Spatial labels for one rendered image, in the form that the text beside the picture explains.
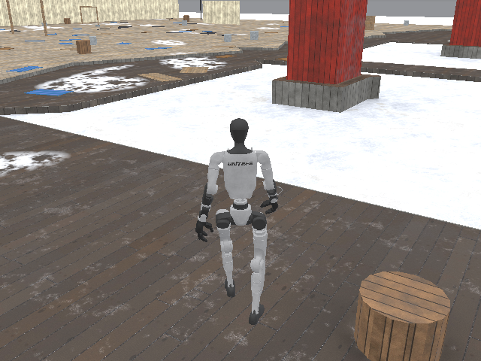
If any left robot thigh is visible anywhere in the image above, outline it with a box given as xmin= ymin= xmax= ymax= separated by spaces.
xmin=216 ymin=209 xmax=233 ymax=253

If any left robot upper arm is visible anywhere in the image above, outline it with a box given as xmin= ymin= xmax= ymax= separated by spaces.
xmin=206 ymin=151 xmax=224 ymax=195

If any right robot hand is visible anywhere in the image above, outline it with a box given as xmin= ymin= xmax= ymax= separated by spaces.
xmin=260 ymin=199 xmax=278 ymax=214

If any humanoid robot head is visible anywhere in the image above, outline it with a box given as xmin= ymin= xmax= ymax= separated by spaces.
xmin=227 ymin=118 xmax=252 ymax=154

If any left robot hand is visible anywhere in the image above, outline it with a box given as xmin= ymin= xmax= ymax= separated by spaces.
xmin=195 ymin=220 xmax=213 ymax=242

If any right robot forearm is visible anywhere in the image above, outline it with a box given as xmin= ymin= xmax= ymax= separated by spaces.
xmin=267 ymin=179 xmax=278 ymax=203

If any right robot upper arm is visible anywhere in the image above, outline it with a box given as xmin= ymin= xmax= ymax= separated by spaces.
xmin=255 ymin=150 xmax=275 ymax=190

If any left robot forearm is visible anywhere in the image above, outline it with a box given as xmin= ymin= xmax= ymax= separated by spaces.
xmin=198 ymin=183 xmax=213 ymax=222

